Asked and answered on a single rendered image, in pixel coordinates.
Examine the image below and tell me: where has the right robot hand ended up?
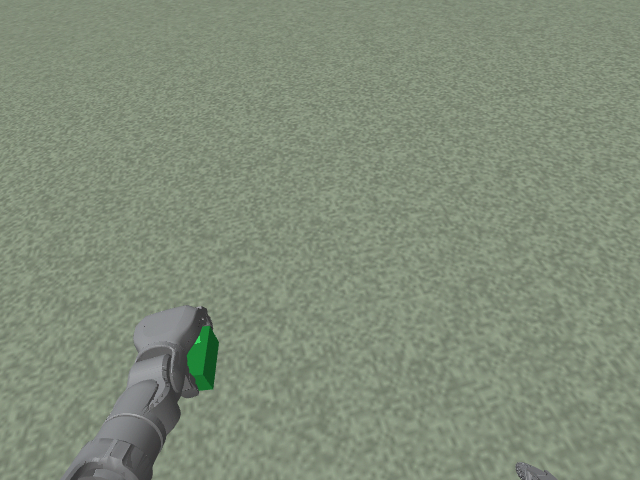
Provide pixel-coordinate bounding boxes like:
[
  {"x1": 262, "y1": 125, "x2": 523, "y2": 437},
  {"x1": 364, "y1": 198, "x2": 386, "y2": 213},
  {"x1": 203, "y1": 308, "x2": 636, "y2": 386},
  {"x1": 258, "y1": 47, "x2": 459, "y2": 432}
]
[{"x1": 516, "y1": 462, "x2": 557, "y2": 480}]

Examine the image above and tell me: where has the left robot arm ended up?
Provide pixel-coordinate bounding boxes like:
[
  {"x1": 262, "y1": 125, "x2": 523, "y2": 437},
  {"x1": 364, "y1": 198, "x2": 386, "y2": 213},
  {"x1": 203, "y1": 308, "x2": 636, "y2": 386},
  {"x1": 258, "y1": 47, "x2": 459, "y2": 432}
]
[{"x1": 60, "y1": 342, "x2": 187, "y2": 480}]

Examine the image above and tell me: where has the left robot hand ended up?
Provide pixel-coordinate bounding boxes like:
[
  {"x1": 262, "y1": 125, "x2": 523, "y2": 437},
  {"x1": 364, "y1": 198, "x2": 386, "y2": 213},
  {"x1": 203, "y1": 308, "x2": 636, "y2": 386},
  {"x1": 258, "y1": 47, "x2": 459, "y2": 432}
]
[{"x1": 133, "y1": 305, "x2": 213, "y2": 398}]

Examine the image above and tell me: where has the small box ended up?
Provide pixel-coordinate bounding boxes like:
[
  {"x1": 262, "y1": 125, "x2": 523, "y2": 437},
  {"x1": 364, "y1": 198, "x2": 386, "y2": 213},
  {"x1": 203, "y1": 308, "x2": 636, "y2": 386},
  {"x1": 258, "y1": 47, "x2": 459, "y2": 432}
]
[{"x1": 187, "y1": 326, "x2": 219, "y2": 391}]

